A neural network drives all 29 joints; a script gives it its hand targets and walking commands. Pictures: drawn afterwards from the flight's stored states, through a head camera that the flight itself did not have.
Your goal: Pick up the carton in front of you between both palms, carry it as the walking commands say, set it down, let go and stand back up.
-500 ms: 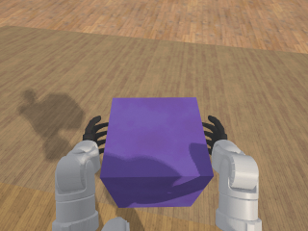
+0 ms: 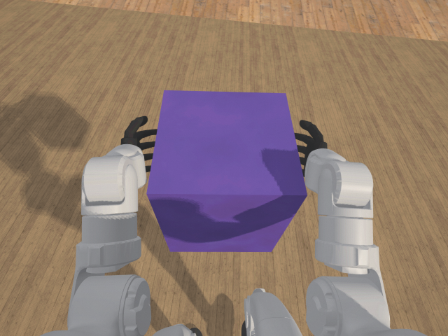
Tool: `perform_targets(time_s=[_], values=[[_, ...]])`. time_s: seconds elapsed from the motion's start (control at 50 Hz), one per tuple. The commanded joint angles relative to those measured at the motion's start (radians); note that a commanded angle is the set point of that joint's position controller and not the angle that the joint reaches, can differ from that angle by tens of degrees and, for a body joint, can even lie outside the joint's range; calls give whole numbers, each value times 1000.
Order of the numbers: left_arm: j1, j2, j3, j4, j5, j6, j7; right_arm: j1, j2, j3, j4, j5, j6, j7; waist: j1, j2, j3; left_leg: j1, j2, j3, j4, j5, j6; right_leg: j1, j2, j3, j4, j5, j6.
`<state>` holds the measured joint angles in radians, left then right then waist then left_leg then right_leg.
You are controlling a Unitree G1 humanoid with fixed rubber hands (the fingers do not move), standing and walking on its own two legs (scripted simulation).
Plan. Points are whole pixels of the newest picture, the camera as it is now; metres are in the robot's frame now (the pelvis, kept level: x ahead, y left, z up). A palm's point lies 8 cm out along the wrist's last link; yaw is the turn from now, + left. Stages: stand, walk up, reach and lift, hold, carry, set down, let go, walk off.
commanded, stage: carry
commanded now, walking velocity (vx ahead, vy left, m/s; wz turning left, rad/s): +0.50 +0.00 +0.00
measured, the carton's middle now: (223, 179) +0.38 -0.01 +0.00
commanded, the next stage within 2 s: none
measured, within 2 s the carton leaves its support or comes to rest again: neither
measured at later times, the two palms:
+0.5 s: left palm (146, 51) +0.70 +0.15 +0.04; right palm (270, 47) +0.73 -0.15 +0.04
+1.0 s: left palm out of the picture +1.04 +0.14 -0.02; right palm (258, 1) +1.02 -0.16 -0.01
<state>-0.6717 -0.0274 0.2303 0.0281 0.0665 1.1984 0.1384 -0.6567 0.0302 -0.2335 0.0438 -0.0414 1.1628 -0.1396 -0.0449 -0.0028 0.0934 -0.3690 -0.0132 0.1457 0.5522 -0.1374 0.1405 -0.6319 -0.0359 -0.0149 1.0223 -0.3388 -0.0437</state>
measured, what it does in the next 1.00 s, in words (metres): goes down: right foot 0.05 m lower, then left foot 0.05 m lower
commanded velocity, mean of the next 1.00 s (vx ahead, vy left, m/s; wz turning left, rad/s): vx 0.50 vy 0.00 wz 0.00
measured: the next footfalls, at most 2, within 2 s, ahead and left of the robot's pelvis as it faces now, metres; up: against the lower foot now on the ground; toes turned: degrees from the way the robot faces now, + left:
right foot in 0.22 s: +0.32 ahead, -0.07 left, -0.05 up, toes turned -1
left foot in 0.68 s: +0.64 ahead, +0.04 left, -0.10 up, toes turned +3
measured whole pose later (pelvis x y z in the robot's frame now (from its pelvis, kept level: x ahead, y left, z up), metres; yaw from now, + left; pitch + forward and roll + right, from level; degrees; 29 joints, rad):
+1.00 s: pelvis +0.67 +0.01 -0.10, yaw +0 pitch +6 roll -2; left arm -0.59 -0.05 0.22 0.00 0.09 1.17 0.13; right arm -0.61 0.02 -0.21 0.05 -0.03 1.14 -0.14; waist -0.08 0.01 0.03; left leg -0.28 -0.07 0.09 0.54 -0.21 0.16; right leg -0.70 -0.03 0.01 0.92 -0.17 -0.03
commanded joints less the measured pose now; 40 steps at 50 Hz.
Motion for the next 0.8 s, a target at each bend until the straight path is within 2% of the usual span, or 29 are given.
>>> perform_targets(time_s=[0.0, 0.04, 0.08, 0.1, 0.12, 0.14, 0.16, 0.18, 0.2, 0.22, 0.24, 0.26, 0.28, 0.32, 0.36, 0.44, 0.5, 0.56, 0.58, 0.6, 0.62, 0.64, 0.66, 0.68, 0.7, 0.72, 0.74, 0.76, 0.78], values=[[-642, -1097, -701, -134, -382, -50, -186, -714, 1096, 719, -183, 456, -6, 260, -40, 120, -615, 602, 232, -248, -40, 686, 79, -102, 15, -33, -147, 156, 4], [-635, -1061, -718, -167, -370, -50, -187, -691, 1069, 740, -201, 449, -6, 261, -60, 112, -594, 630, 173, -190, -2, 716, 60, -89, 52, -79, -302, 298, 9], [-610, -1020, -723, -169, -357, -42, -191, -657, 1040, 751, -189, 443, -3, 263, -82, 104, -557, 610, 121, -145, 26, 668, 48, -19, 93, -127, -484, 413, 8], [-595, -998, -722, -163, -350, -36, -195, -643, 1025, 754, -177, 441, -2, 265, -82, 112, -542, 575, 111, -133, 46, 619, 37, 51, 101, -128, -561, 479, -2], [-581, -974, -717, -152, -343, -30, -201, -635, 1012, 757, -159, 441, 1, 267, -66, 118, -530, 524, 108, -120, 85, 560, 21, 142, 97, -120, -622, 555, -16], [-564, -951, -707, -134, -338, -23, -207, -631, 1002, 760, -136, 442, 4, 270, -33, 106, -530, 466, 103, -95, 157, 538, 1, 262, 93, -122, -669, 632, -32], [-548, -930, -693, -113, -334, -17, -212, -628, 994, 762, -109, 443, 9, 273, 14, 85, -547, 392, 92, -53, 266, 519, -24, 415, 80, -131, -699, 702, -42], [-548, -907, -675, -97, -329, -9, -219, -631, 984, 759, -82, 443, 13, 275, 61, 41, -551, 262, 69, -38, 391, 366, -46, 564, 21, -100, -654, 755, -36], [-547, -884, -647, -70, -325, 1, -227, -653, 971, 744, -54, 439, 18, 276, 77, -67, -566, 54, 30, -30, 549, -68, -63, 735, -137, 41, -482, 1107, -12], [-575, -829, -618, -28, -308, 7, -230, -672, 1000, 733, -21, 447, 38, 274, 98, -270, -654, -242, -74, -99, 759, -461, -106, 1031, -328, 366, -401, 1275, -171], [-544, -852, -604, 7, -327, 14, -233, -669, 977, 716, -7, 442, 49, 270, 105, -274, -674, -322, -39, -144, 870, -486, -94, 1053, -337, 431, -405, 1126, -234], [-575, -871, -612, -12, -344, 11, -239, -699, 1010, 708, -25, 447, 51, 265, 127, -270, -709, -449, -34, -168, 953, -483, -94, 1052, -370, 555, -492, 678, -328], [-635, -950, -638, -42, -384, 9, -248, -753, 1022, 702, -59, 442, 47, 259, 115, -124, -654, -464, 12, -184, 894, -414, -86, 936, -316, 533, -545, 440, -290], [-774, -1055, -677, -107, -450, 6, -263, -781, 1072, 689, -80, 426, 36, 245, 85, -11, -574, -374, 41, -179, 720, -298, -97, 732, -258, 391, -574, 545, -220], [-813, -1106, -706, -137, -496, -3, -269, -755, 1091, 683, -95, 408, 26, 227, 83, -41, -565, -326, 43, -157, 611, -251, -105, 673, -215, 313, -582, 593, -185], [-751, -1124, -720, -139, -511, -20, -275, -656, 1084, 679, -89, 356, 1, 200, 111, -106, -583, -398, 22, -99, 421, -86, -101, 791, -163, 197, -521, 964, -144], [-725, -1110, -739, -148, -516, -35, -279, -636, 1056, 693, -111, 329, -15, 189, 142, -94, -570, -365, -25, -38, 194, 97, -96, 828, -83, 120, -488, 1017, -116], [-689, -1081, -750, -146, -514, -44, -277, -620, 1008, 702, -136, 315, -13, 186, 164, -105, -543, -243, -68, -1, -43, 279, -76, 826, -43, 67, -449, 953, -105], [-667, -1071, -751, -130, -508, -45, -277, -604, 992, 700, -131, 308, -9, 189, 160, -106, -535, -168, -68, -6, -112, 355, -60, 800, -45, 57, -418, 898, -97], [-647, -1064, -751, -105, -503, -45, -278, -586, 974, 694, -116, 301, -6, 193, 141, -103, -541, -68, -67, -6, -153, 413, -47, 768, -46, 48, -356, 875, -87], [-635, -1057, -750, -80, -499, -44, -280, -567, 958, 684, -97, 291, -3, 198, 105, -105, -559, 49, -64, -5, -182, 439, -40, 731, -46, 28, -265, 880, -68], [-635, -1051, -749, -51, -495, -44, -283, -550, 942, 671, -77, 283, -1, 204, 53, -88, -576, 198, -34, -13, -232, 492, -39, 656, -33, -19, -130, 823, -43], [-638, -1038, -744, -24, -486, -45, -286, -542, 916, 651, -59, 276, 3, 213, 14, -21, -576, 377, 63, -93, -174, 631, -48, 488, 0, -38, 16, 574, -27], [-635, -1042, -734, 8, -478, -43, -287, -550, 887, 625, -25, 276, 10, 223, 29, 140, -598, 609, 263, -283, 56, 1145, -38, 225, 71, -51, 158, -145, -10], [-637, -1042, -711, 40, -474, -28, -279, -538, 870, 607, 30, 265, 12, 228, -21, 304, -729, 857, 440, -613, 72, 968, 192, -68, 134, 49, 443, -340, 30], [-646, -1036, -703, 28, -466, -26, -272, -519, 914, 616, 60, 289, 12, 237, -51, 222, -760, 821, 421, -687, -5, 480, 231, -132, 96, 77, 476, -289, 0], [-695, -1057, -703, 0, -461, -31, -265, -566, 969, 632, 24, 328, 5, 251, -36, 145, -666, 689, 344, -644, -66, 277, 192, -155, 65, 74, 406, -223, -13], [-711, -1075, -691, -19, -448, -38, -255, -644, 1031, 667, -28, 379, 5, 263, -9, 42, -604, 570, 304, -579, -100, 271, 147, -128, 40, 65, 313, -149, -8], [-718, -1085, -680, -38, -434, -45, -243, -726, 1080, 696, -68, 426, 1, 272, 2, 24, -576, 478, 293, -538, -110, 348, 126, -80, 22, 61, 231, -102, 0]])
